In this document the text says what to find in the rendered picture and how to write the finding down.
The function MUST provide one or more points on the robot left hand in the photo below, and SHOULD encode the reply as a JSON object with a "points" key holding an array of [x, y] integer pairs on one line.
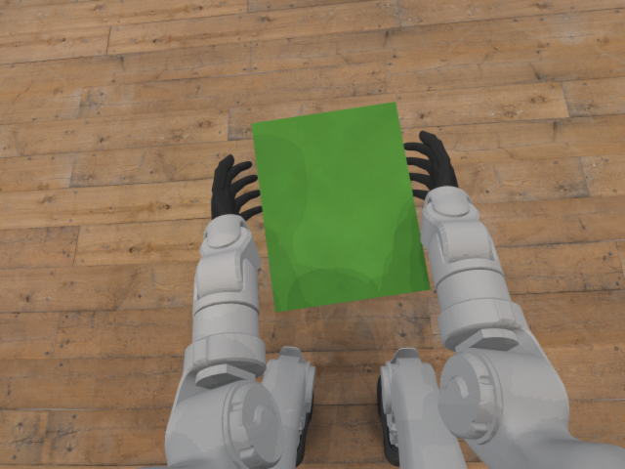
{"points": [[223, 200]]}

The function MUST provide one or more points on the robot left upper arm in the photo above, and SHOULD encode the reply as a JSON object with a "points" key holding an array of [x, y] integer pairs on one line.
{"points": [[235, 426]]}

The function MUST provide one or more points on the robot right hand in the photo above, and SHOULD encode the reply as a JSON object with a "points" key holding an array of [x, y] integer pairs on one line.
{"points": [[439, 167]]}

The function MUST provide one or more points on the robot left thigh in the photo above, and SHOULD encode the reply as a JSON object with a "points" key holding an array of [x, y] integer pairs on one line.
{"points": [[290, 381]]}

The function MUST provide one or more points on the carton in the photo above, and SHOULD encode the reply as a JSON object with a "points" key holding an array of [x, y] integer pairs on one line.
{"points": [[338, 207]]}

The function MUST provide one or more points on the robot right forearm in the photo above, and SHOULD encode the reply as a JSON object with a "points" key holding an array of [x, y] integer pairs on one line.
{"points": [[475, 304]]}

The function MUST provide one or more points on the robot left forearm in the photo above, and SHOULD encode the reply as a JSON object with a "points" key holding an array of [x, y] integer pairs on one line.
{"points": [[226, 345]]}

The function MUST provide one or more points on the robot right upper arm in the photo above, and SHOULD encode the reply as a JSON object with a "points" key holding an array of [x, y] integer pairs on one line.
{"points": [[512, 410]]}

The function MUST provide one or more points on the left robot foot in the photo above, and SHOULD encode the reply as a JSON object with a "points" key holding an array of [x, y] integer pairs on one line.
{"points": [[301, 447]]}

